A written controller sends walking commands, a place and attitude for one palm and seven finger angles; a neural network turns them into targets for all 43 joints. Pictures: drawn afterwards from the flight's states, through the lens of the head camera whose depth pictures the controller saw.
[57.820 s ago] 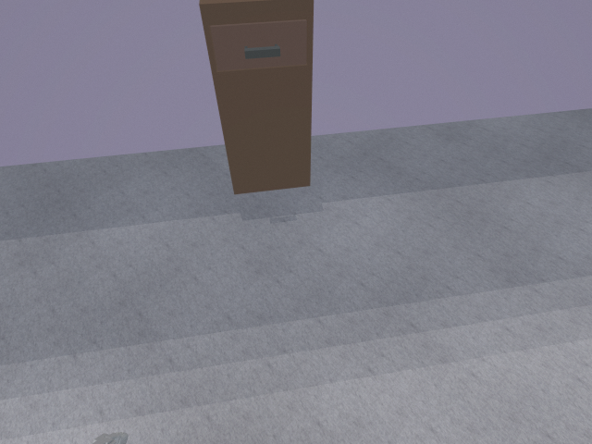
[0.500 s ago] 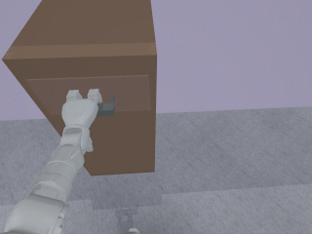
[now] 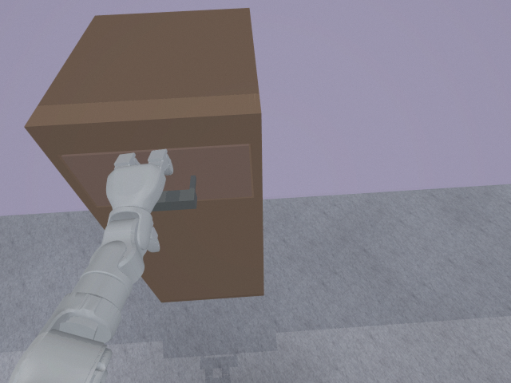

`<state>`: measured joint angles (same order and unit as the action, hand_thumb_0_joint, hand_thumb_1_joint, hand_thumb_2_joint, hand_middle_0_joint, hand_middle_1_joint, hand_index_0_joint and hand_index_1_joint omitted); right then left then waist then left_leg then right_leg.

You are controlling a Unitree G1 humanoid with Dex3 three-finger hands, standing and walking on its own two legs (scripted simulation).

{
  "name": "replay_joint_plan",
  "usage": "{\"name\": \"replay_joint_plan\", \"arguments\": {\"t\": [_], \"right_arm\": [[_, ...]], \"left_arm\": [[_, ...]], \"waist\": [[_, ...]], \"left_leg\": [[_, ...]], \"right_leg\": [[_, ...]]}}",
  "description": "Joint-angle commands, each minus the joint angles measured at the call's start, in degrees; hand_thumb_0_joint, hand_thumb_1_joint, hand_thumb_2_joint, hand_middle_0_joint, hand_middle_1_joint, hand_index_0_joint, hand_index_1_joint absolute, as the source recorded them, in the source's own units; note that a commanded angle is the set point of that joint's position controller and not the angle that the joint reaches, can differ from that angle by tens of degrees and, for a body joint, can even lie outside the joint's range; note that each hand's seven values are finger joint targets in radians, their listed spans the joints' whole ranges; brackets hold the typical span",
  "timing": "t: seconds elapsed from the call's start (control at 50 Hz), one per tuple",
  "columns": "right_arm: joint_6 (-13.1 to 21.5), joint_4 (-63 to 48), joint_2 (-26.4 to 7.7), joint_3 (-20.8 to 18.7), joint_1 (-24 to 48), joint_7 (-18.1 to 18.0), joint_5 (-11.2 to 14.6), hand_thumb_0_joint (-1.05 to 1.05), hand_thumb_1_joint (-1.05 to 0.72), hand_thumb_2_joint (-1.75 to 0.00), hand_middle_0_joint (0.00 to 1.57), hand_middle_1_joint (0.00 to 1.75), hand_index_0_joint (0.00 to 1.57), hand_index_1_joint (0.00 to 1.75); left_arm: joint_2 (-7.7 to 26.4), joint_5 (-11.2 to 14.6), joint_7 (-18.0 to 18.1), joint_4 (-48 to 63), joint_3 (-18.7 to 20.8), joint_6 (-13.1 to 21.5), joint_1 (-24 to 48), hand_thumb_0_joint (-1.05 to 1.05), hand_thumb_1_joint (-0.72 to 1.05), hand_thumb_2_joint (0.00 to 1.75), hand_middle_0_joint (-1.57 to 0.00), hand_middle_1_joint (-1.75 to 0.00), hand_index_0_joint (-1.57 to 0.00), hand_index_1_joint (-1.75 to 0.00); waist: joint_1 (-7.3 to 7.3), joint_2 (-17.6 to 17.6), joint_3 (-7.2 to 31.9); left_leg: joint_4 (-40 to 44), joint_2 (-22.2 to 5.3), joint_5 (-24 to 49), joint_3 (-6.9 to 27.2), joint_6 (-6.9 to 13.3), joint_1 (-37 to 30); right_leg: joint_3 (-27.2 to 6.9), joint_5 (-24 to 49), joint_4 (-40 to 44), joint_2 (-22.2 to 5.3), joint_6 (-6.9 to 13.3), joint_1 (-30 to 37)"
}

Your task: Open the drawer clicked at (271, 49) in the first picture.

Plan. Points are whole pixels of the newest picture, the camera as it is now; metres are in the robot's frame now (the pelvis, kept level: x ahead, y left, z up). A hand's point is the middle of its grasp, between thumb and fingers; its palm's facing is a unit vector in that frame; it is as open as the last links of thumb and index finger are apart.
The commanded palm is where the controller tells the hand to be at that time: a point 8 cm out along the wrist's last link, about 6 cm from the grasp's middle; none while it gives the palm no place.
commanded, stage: lift the fingers back up to retry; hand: left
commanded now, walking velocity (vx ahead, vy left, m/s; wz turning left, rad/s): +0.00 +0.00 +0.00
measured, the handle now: (164, 191) +0.48 +0.20 -0.01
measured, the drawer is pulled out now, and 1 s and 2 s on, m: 0.00 0.00 0.00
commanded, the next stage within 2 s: re-aim the fingers above the handle in 0.22 s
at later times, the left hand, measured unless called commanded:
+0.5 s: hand (149, 207) +0.39 +0.20 +0.05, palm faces +0.02 -0.05 -1.00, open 13.8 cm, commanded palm +0.37 +0.20 +0.11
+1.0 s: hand (139, 209) +0.39 +0.21 +0.05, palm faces +0.00 -0.03 -1.00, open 13.8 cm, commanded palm +0.36 +0.20 +0.11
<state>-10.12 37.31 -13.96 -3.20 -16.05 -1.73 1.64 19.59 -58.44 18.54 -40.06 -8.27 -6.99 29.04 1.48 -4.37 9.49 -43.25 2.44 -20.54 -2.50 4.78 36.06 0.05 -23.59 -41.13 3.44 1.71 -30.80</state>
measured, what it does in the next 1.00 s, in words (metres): stands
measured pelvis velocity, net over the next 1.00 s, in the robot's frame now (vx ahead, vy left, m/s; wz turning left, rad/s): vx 0.00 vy -0.03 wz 0.02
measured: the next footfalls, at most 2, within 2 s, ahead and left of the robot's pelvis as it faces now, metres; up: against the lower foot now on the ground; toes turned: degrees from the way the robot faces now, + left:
none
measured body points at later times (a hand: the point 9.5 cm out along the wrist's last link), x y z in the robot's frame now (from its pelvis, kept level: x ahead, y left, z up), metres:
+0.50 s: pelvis +0.00 -0.02 +0.01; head +0.05 -0.05 +0.45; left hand +0.39 +0.20 +0.10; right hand +0.13 -0.28 -0.13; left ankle +0.00 +0.06 -0.71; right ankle -0.04 -0.11 -0.71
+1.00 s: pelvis +0.00 -0.03 +0.01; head +0.04 -0.06 +0.45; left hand +0.38 +0.21 +0.10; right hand +0.12 -0.29 -0.12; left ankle +0.00 +0.06 -0.71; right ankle -0.04 -0.11 -0.71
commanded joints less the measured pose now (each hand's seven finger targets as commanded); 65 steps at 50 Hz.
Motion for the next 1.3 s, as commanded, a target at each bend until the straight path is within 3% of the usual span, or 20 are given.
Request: {"name": "replay_joint_plan", "arguments": {"t": [0.0, 0.16, 0.26, 0.32, 0.34, 0.4, 0.5, 0.56, 0.64, 0.74, 0.78, 0.8, 0.86, 0.94, 0.98, 1.06, 1.18, 1.24, 1.26, 1.28], "right_arm": [[1.14, -6.52, -8.22, -2.29, 1.14, -0.21, 0.25, 0.0, -0.9, -0.9, 0.2, 0.3, 0.2, 0.3], [0.19, -8.1, -8.18, -1.19, 3.22, -1.07, 0.47, 0.0, -0.9, -0.9, 0.2, 0.3, 0.2, 0.3], [0.93, -7.64, -7.5, -1.34, 3.36, -1.66, 0.04, 0.0, -0.9, -0.9, 0.2, 0.3, 0.2, 0.3], [1.55, -7.13, -7.09, -1.68, 3.03, -1.72, -0.11, 0.0, -0.9, -0.9, 0.2, 0.3, 0.2, 0.3], [1.93, -7.27, -6.8, -1.95, 3.27, -1.42, -0.17, 0.0, -0.9, -0.9, 0.2, 0.3, 0.2, 0.3], [2.31, -6.44, -7.03, -2.41, 2.74, -0.78, -0.01, 0.0, -0.9, -0.9, 0.2, 0.3, 0.2, 0.3], [1.67, -6.31, -7.97, -1.87, 3.44, -0.97, 0.36, 0.0, -0.9, -0.9, 0.2, 0.3, 0.2, 0.3], [1.07, -6.65, -8.29, -1.49, 4.25, -1.42, 0.42, 0.0, -0.9, -0.9, 0.2, 0.3, 0.2, 0.3], [1.24, -7.36, -7.51, -1.55, 4.83, -1.62, 0.41, 0.0, -0.9, -0.9, 0.2, 0.3, 0.2, 0.3], [1.71, -6.63, -7.33, -1.7, 4.03, -1.73, 0.21, 0.0, -0.9, -0.9, 0.2, 0.3, 0.2, 0.3], [1.65, -6.58, -7.2, -1.4, 4.32, -1.89, 0.33, 0.0, -0.9, -0.9, 0.2, 0.3, 0.2, 0.3], [1.82, -6.42, -7.32, -1.55, 4.08, -1.95, 0.36, 0.0, -0.9, -0.9, 0.2, 0.3, 0.2, 0.3], [2.17, -5.99, -7.55, -1.66, 4.1, -2.05, 0.35, 0.0, -0.9, -0.9, 0.2, 0.3, 0.2, 0.3], [2.47, -6.35, -7.52, -1.95, 3.97, -1.63, 0.69, 0.0, -0.9, -0.9, 0.2, 0.3, 0.2, 0.3], [2.48, -6.65, -7.57, -2.04, 4.1, -1.36, 0.92, 0.0, -0.9, -0.9, 0.2, 0.3, 0.2, 0.3], [2.4, -6.19, -7.97, -2.05, 3.27, -1.65, 0.81, 0.0, -0.9, -0.9, 0.2, 0.3, 0.2, 0.3], [2.48, -5.85, -7.15, -2.0, 3.03, -1.74, 0.15, 0.0, -0.9, -0.9, 0.2, 0.3, 0.2, 0.3], [2.42, -5.63, -6.86, -1.62, 3.16, -1.66, 0.02, 0.0, -0.9, -0.9, 0.2, 0.3, 0.2, 0.3], [2.29, -5.46, -7.17, -1.53, 3.53, -1.67, -0.14, 0.0, -0.9, -0.9, 0.2, 0.3, 0.2, 0.3], [2.04, -5.79, -6.86, -0.99, 4.3, -1.77, 0.1, 0.0, -0.9, -0.9, 0.2, 0.3, 0.2, 0.3]], "left_arm": [[9.79, 0.54, -0.1, 12.72, 3.3, -2.64, 20.56, 0.0, -0.5, 0.3, -0.3, -1.2, -0.3, -1.2], [10.49, 0.99, -5.85, 13.04, 2.87, -1.19, 16.46, 0.0, -0.5, 0.3, -0.3, -1.2, -0.3, -1.2], [13.44, 0.05, -4.67, 17.57, 5.17, 4.47, 22.23, 0.0, -0.5, 0.3, -0.3, -1.2, -0.3, -1.2], [16.22, -0.88, -2.27, 18.76, 8.37, 6.49, 21.64, 0.0, -0.5, 0.3, -0.3, -1.2, -0.3, -1.2], [12.01, -0.44, -1.65, 20.2, 5.02, 6.66, 20.85, 0.0, -0.5, 0.3, -0.3, -1.2, -0.3, -1.2], [10.75, 0.14, -0.13, 18.29, 4.94, 5.14, 17.75, 0.0, -0.5, 0.3, -0.3, -1.2, -0.3, -1.2], [13.67, 0.86, -0.92, 13.76, 6.33, 0.63, 16.17, 0.0, -0.5, 0.3, -0.3, -1.2, -0.3, -1.2], [15.09, 1.38, -2.89, 14.24, 6.8, 0.07, 15.84, 0.0, -0.5, 0.3, -0.3, -1.2, -0.3, -1.2], [11.65, 1.65, -4.86, 17.83, 3.44, 2.48, 15.4, 0.0, -0.5, 0.3, -0.3, -1.2, -0.3, -1.2], [14.78, 1.0, -3.69, 18.37, 6.89, 5.64, 15.85, 0.0, -0.5, 0.3, -0.3, -1.2, -0.3, -1.2], [18.0, 0.57, -2.41, 17.39, 10.32, 5.81, 15.07, 0.0, -0.5, 0.3, -0.3, -1.2, -0.3, -1.2], [18.54, 0.65, -1.7, 15.83, 11.04, 5.64, 15.28, 0.0, -0.5, 0.3, -0.3, -1.2, -0.3, -1.2], [20.39, -0.03, -0.07, 13.98, 12.66, 4.75, 16.38, 0.0, -0.5, 0.3, -0.3, -1.2, -0.3, -1.2], [14.87, 0.08, -0.66, 13.97, 6.96, 3.24, 16.64, 0.0, -0.5, 0.3, -0.3, -1.2, -0.3, -1.2], [12.06, 0.95, -2.23, 15.24, 4.09, 2.86, 16.34, 0.0, -0.5, 0.3, -0.3, -1.2, -0.3, -1.2], [8.48, 2.83, -5.09, 14.26, 0.21, 3.4, 18.69, 0.0, -0.5, 0.3, -0.3, -1.2, -0.3, -1.2], [15.47, 0.39, -1.9, 19.01, 7.48, 8.0, 21.99, 0.0, -0.5, 0.3, -0.3, -1.2, -0.3, -1.2], [19.3, -0.78, 1.74, 14.49, 12.56, 6.57, 19.57, 0.0, -0.5, 0.3, -0.3, -1.2, -0.3, -1.2], [22.99, -1.19, 2.71, 12.94, 16.1, 5.46, 17.88, 0.0, -0.5, 0.3, -0.3, -1.2, -0.3, -1.2], [23.06, -1.85, 3.27, 11.08, 15.51, 4.05, 16.79, 0.0, -0.5, 0.3, -0.3, -1.2, -0.3, -1.2]], "waist": [[0.41, 2.99, 17.59], [-0.27, 6.26, 13.01], [0.07, 2.72, 13.17], [-1.02, 1.06, 17.04], [-0.43, -0.73, 17.51], [-0.01, 1.21, 17.13], [-0.33, 7.57, 16.23], [-0.54, 7.87, 16.67], [0.08, 4.08, 14.48], [-0.36, 3.65, 13.71], [-1.66, 4.94, 15.61], [-1.33, 4.72, 13.32], [-1.7, 5.51, 14.7], [-0.57, 2.52, 15.71], [0.2, 2.96, 16.48], [2.6, 6.28, 11.63], [-0.59, 1.79, 17.05], [-2.32, 2.45, 15.77], [-3.5, 3.32, 16.24], [-4.13, 3.97, 16.15]], "left_leg": [[5.02, -2.6, 29.23, 4.68, -2.21, -23.61], [6.86, -1.27, 24.91, 3.08, -1.5, -20.07], [5.98, -0.8, 23.63, 2.87, -1.36, -20.18], [4.98, -0.6, 25.47, 3.07, -1.64, -21.08], [4.28, -0.42, 26.42, 2.79, -1.59, -22.33], [3.8, -0.81, 27.93, 3.27, -1.92, -22.2], [4.83, 0.15, 22.97, 1.78, -1.37, -16.9], [5.4, 0.51, 23.13, 1.51, -1.23, -15.8], [5.42, 0.52, 23.36, 1.55, -0.94, -18.06], [5.39, 0.3, 21.97, 1.96, -1.12, -17.54], [5.54, 0.67, 21.26, 1.7, -1.23, -15.46], [5.58, 0.63, 20.18, 1.6, -1.28, -14.57], [5.68, 0.6, 19.11, 1.22, -1.38, -13.66], [5.45, 0.44, 21.17, 1.02, -1.37, -16.67], [5.48, 0.27, 21.98, 1.36, -1.29, -18.18], [5.78, -0.03, 19.84, 2.24, -0.96, -18.34], [5.13, 0.0, 22.92, 2.84, -1.36, -20.24], [5.35, 0.17, 21.98, 2.31, -1.77, -16.07], [5.57, 0.17, 22.09, 2.06, -1.88, -14.96], [6.16, 0.37, 21.11, 1.79, -2.11, -13.43]], "right_leg": [[0.93, 20.55, 5.54, 1.06, 1.17, 2.18], [-0.33, 22.99, 7.81, 0.04, 1.21, 7.37], [-1.05, 22.71, 7.23, -0.21, 1.3, 6.23], [-1.2, 24.33, 5.95, 0.01, 1.34, 6.34], [-1.32, 25.4, 5.88, 0.05, 1.39, 5.71], [-0.63, 25.8, 5.44, 0.38, 1.36, 4.83], [-1.85, 29.15, 6.67, -0.39, 0.47, 10.24], [-2.61, 32.85, 6.98, -0.94, 0.19, 13.2], [-2.58, 32.2, 7.51, -0.86, 0.21, 10.62], [-2.55, 28.85, 7.16, -0.68, 0.57, 9.25], [-3.08, 29.7, 6.85, -1.04, 0.25, 11.7], [-2.88, 28.74, 6.88, -0.96, 0.45, 10.94], [-3.2, 26.93, 7.09, -1.01, 0.31, 11.51], [-2.55, 27.92, 7.15, -0.65, 0.54, 9.85], [-2.44, 28.35, 7.56, -0.58, 0.3, 9.43], [-1.82, 24.78, 8.76, -0.58, 0.18, 6.43], [-1.58, 24.47, 6.22, -0.31, 1.01, 6.43], [-1.27, 24.14, 5.29, -0.18, 1.29, 8.0], [-1.58, 24.46, 5.36, -0.06, 1.36, 9.63], [-1.81, 24.13, 5.43, -0.19, 1.08, 10.52]]}}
